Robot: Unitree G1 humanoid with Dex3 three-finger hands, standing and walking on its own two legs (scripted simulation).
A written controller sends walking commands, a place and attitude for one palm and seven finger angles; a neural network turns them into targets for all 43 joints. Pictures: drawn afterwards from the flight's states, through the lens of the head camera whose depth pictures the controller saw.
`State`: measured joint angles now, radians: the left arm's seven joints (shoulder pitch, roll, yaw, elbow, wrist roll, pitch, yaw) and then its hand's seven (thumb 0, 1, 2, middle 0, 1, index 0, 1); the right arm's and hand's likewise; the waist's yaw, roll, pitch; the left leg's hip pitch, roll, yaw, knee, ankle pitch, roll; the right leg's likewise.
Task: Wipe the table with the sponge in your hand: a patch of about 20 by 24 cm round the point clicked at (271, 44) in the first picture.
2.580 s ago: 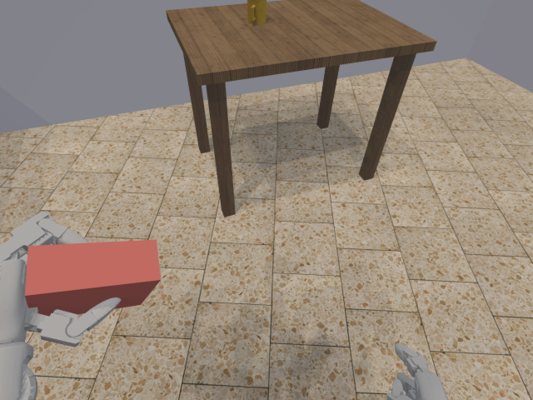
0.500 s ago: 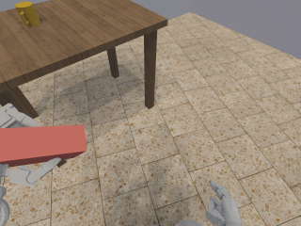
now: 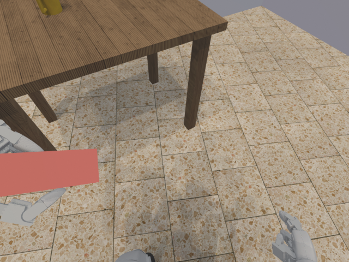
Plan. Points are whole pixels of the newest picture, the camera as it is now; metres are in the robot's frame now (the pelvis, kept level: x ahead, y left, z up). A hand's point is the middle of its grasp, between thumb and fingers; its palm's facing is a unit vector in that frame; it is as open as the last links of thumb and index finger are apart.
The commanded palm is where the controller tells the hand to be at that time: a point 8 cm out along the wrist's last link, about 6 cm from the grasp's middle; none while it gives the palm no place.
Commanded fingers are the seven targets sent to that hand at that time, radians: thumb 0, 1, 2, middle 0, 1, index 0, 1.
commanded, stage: take the last steps up to it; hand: left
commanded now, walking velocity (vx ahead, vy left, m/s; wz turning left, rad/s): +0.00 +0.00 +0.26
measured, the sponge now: (59, 171) +0.23 +0.19 +0.17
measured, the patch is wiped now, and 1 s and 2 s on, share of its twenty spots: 0.00 0.00 0.00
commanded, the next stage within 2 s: none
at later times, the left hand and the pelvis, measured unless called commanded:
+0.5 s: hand (47, 162) +0.23 +0.21 +0.18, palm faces +0.56 -0.73 -0.40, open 9.4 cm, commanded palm +0.17 +0.24 +0.20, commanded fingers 0.00 0.10 1.30 -1.20 -1.60 -1.20 -1.60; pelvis +0.07 -0.06 +0.02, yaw +10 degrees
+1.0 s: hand (58, 118) +0.31 +0.21 +0.19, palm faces +0.53 -0.70 -0.48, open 9.4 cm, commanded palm +0.25 +0.25 +0.20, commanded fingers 0.00 0.10 1.30 -1.20 -1.60 -1.20 -1.60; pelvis +0.14 -0.05 +0.01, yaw +10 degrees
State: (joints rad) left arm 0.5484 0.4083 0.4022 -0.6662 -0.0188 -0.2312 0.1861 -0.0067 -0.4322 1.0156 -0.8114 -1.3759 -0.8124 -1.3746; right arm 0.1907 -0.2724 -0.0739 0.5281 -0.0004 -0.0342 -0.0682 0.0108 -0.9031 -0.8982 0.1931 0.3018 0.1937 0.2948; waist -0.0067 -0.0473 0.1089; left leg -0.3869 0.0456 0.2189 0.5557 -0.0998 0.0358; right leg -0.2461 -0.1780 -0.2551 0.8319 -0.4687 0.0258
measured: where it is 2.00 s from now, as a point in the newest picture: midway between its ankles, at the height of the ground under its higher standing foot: (171, 225)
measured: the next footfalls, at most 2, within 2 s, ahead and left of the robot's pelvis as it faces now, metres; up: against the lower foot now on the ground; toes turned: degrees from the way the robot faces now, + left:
right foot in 0.32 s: +0.11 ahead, -0.17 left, +0.00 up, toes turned -1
left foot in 0.66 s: +0.15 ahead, +0.09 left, +0.00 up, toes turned +20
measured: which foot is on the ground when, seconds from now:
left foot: down 0.00-0.32, up 0.34-0.64, down 0.66-1.00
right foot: up 0.00-0.30, down 0.32-0.68, up 0.70-0.98, down 1.00-1.00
